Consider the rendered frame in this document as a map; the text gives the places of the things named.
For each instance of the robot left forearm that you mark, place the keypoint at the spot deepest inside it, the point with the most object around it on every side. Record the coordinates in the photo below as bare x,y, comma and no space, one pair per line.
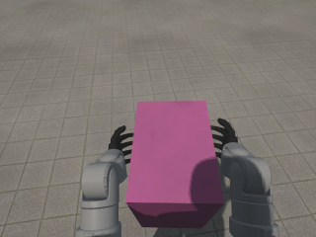
99,196

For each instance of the right robot hand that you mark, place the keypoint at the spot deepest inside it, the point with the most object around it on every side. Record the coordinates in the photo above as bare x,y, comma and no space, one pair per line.
228,135

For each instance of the left robot hand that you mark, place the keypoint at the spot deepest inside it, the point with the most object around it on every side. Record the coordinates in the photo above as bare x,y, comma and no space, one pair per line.
117,139

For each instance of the robot right forearm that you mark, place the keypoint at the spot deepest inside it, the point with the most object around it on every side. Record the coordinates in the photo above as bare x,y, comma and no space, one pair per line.
251,192

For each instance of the carton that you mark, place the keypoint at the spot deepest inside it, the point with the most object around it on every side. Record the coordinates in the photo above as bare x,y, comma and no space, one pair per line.
173,179

